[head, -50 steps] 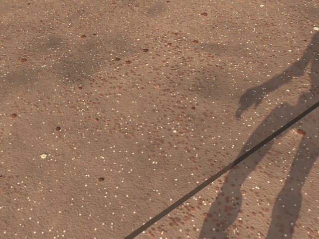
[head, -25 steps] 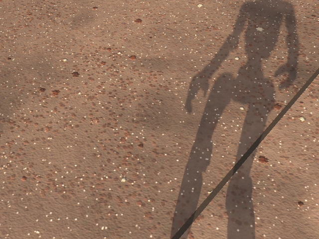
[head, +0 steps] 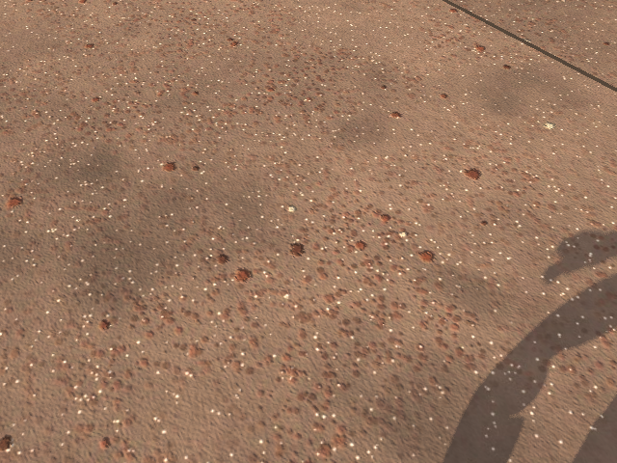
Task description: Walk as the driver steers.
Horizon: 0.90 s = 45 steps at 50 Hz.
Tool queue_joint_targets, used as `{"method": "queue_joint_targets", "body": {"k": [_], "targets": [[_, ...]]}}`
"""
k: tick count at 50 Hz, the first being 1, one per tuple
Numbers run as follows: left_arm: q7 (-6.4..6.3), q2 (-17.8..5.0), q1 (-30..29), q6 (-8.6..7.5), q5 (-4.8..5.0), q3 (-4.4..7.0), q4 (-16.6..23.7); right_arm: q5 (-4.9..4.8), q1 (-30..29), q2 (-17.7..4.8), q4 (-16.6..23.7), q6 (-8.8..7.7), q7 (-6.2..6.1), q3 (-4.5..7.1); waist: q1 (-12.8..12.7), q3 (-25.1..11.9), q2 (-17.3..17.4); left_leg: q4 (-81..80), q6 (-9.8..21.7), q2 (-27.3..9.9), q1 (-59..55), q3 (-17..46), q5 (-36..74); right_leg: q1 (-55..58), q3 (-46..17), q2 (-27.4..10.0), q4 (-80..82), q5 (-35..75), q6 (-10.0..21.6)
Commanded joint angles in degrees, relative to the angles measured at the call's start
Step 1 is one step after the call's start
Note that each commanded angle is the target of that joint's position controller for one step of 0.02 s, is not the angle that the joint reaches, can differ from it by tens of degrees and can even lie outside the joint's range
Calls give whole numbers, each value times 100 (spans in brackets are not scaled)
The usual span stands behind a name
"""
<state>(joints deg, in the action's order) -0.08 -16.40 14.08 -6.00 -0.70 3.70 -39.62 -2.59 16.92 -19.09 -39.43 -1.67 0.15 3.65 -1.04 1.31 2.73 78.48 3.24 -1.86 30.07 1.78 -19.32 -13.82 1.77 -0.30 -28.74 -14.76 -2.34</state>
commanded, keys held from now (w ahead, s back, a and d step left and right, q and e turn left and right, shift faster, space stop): w+q+shift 0.30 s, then w+shift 0.02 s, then w+e+shift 0.18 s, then e+shift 0.50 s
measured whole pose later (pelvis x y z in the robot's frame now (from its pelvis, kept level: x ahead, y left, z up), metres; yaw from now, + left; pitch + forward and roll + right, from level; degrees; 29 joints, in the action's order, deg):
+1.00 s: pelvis +0.73 +0.17 +0.00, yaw +0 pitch +1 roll +1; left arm 0.0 -17.8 13.8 -0.3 0.5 3.8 -36.0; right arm 1.5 2.0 -15.9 -33.6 -2.0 -1.7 0.9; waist -2.5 5.1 -0.7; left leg 59.8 -4.5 0.7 36.5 12.8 -21.2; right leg -23.6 -8.7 12.3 -25.1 -1.1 6.8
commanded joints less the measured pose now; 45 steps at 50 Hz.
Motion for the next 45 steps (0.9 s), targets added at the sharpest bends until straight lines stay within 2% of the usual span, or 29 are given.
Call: {"method": "queue_joint_targets", "body": {"k": [1, 5, 8, 9, 11, 13, 14, 15, 16, 17, 18, 19, 20, 22, 23, 25, 28, 30, 31, 34, 36, 37, 38, 39, 40, 41, 42, 43, 45], "targets": [[15, -212, 89, -65, 72, 72, 35, -45, -413, 168, 769, 86, 108, -69, 10, 202, -829, -114, 22, -808, 1762, 461, 104, 1007, -1506, -1584, 1651, 177, 955], [-41, -651, -226, -124, 43, 174, -64, 58, -740, 64, 950, 92, 208, -113, 234, 578, -539, -1095, -122, -849, 1772, 309, 1384, 590, -160, -1475, 2132, 1061, 903], [-64, -950, 140, -120, 50, 229, -222, 99, -1482, -38, 1057, 11, 345, -114, -66, 827, -105, -2494, 57, -600, 1330, -301, 2343, 850, 680, -1242, 2355, 1535, 683], [-57, -1057, 269, -99, 50, 239, -279, 86, -1667, -30, 1099, -22, 396, -118, -111, 870, -88, -2910, 154, -458, 1102, -526, 2407, 1025, 874, -1219, 2325, 2125, 630], [-58, -1402, 447, -22, 34, 293, -321, 42, -1694, -273, 1138, -59, 440, -17, 47, 567, -466, -3277, 363, 90, 297, -1086, 2162, 1513, 1128, -1238, 1748, 5148, 525], [-89, -1735, 414, 131, 69, 366, -275, -57, -771, -681, 1000, -5, 419, 197, 741, -84, -1041, -3181, 585, 550, -813, -1327, 1327, 1866, 1193, -1409, 100, 7818, 530], [-94, -1771, 208, 161, 94, 382, -144, -51, 452, -1061, 686, 62, 380, 404, 1359, -677, -1117, -3263, 810, 689, -2396, -1219, 1122, 1260, 1089, -1434, -1356, 8112, 560], [-105, -1497, 40, 99, 135, 303, -57, -68, 1662, -1355, 257, 146, 273, 586, 1833, -986, -514, -3849, 1094, 466, -4435, -470, 1450, -278, 1029, -942, -3512, 5298, 332], [-39, -357, 421, -116, -63, -37, 133, -15, 1287, -1644, 258, 165, 208, 542, 897, -853, 1728, -4062, 1595, -279, -5360, 1481, 1819, -2279, 637, 286, -6120, -1667, 148], [36, -494, 954, -381, 225, -159, 446, 201, 860, -1360, 651, -15, 209, 379, 536, -2486, 1533, -5691, 2514, -1530, -6108, 4654, -1348, -3347, -912, 275, -6689, -1701, 321], [29, -1025, 241, -438, 457, -54, 311, 207, 1094, -842, 507, -117, 217, 327, 944, -1863, 203, -6457, 1994, -1537, -5317, 4698, -2110, -3333, -994, -93, -6154, -977, 494], [-16, -912, -98, -402, 526, -76, 450, 226, 813, -825, 404, -242, 238, 281, 636, -752, -443, -6641, 1770, -1498, -4124, 4192, -1771, -3372, -834, -284, -5592, -647, 519], [-86, -758, -119, -311, 382, -121, 317, 270, 301, -620, 408, -356, 253, 200, 339, -449, -890, -6541, 1587, -1369, -3205, 3598, -1136, -2977, -895, -619, -5226, -391, 519], [-29, -722, 425, -16, 345, -89, 21, 428, -257, -280, 383, -449, 224, 64, -130, -58, -449, -6589, 1340, -997, -1774, 2331, -401, -2239, -934, -1013, -4869, 46, 477], [-27, -641, 458, 115, 341, -88, -41, 379, -257, -162, 267, -488, 222, 29, -176, 110, -333, -6696, 1232, -881, -1385, 1841, -144, -2172, -911, -1092, -4640, 119, 427], [-45, -403, 78, 249, 305, -154, 30, 348, -46, -196, 61, -581, 184, 37, -28, 473, -293, -6897, 971, -677, -1137, 918, 622, -2546, -935, -1057, -4153, 734, 319], [58, -325, -508, 109, 139, -176, 182, 414, -174, -237, -7, -638, 22, 12, 111, 684, -321, -6802, 356, -134, -911, -614, 3517, -2079, -399, -626, -2230, 2313, 215], [241, -94, -943, -26, 81, -220, 242, 392, 230, -260, -163, -653, -119, -13, 447, 466, -476, -6753, -6, -73, -1232, -967, 3937, -1564, 145, -288, -1273, 3648, 222], [328, 0, -1075, -56, 117, -238, 294, 366, 391, -361, -253, -619, -176, -5, 528, 415, -358, -6676, -85, -149, -1577, -1006, 3970, -1538, 232, -186, -882, 3953, 223], [565, -362, -802, -53, 138, -72, 341, 351, 324, -639, -240, -354, -369, 68, 334, -11, 75, -5584, -368, -338, -2836, -1181, 5486, -1396, 613, 343, -305, 3620, 284], [565, -848, 691, 93, 165, 180, 69, 363, -128, -792, -21, -175, -471, 157, -452, -757, 475, -3957, -474, -550, -2800, -1098, 6840, -51, 634, 674, -701, 2598, 466], [471, -1161, 1860, 190, 181, 326, -164, 333, -633, -770, 144, -150, -437, 168, -1174, -1022, 322, -2217, -536, -483, -1976, -1036, 6278, 1200, 99, 415, -584, 2610, 718], [297, -1351, 1989, 243, 150, 305, -270, 413, -559, -26, 243, -245, -221, -9, -933, -910, -1639, 471, -723, 589, -691, -1055, -190, 2080, -639, -194, -521, 4822, 1093], [223, -1504, 1242, 127, -252, 218, 129, 337, 777, 470, 398, -306, -60, -190, 84, -1833, -2356, 2276, -992, 1211, 1061, 271, -2106, 3384, -3691, -1432, -476, 5756, 2427], [210, -1504, 709, 186, -262, 312, 580, 281, 840, -281, 403, -368, 47, -153, -181, -2866, -1206, 2185, -732, 959, 938, 1025, -1389, 3440, -4702, -1798, 483, 3566, 2721], [178, -1195, 279, 264, -74, 265, 789, 259, 13, -642, 567, -327, 39, -63, -185, -2063, -144, 1418, -498, 743, 992, 968, -923, 2426, -4438, -1427, 957, 1227, 2494], [159, -995, -15, 301, 93, 198, 839, 301, -339, -549, 691, -251, -21, -59, 111, -1226, 510, 866, -447, 569, 1076, 862, -706, 1388, -4346, -1265, 1283, 91, 2275], [131, -906, -199, 303, 130, 169, 887, 358, -435, -526, 733, -146, -74, -67, 259, -937, 531, 357, -462, 464, 851, 860, -562, 688, -4236, -1060, 1456, -57, 2142], [107, -905, -464, 358, 67, 208, 959, 390, -381, -499, 661, -13, -122, -29, 431, -445, 117, -698, -552, 331, 372, 822, -469, -303, -3431, -479, 1521, 610, 1864]]}}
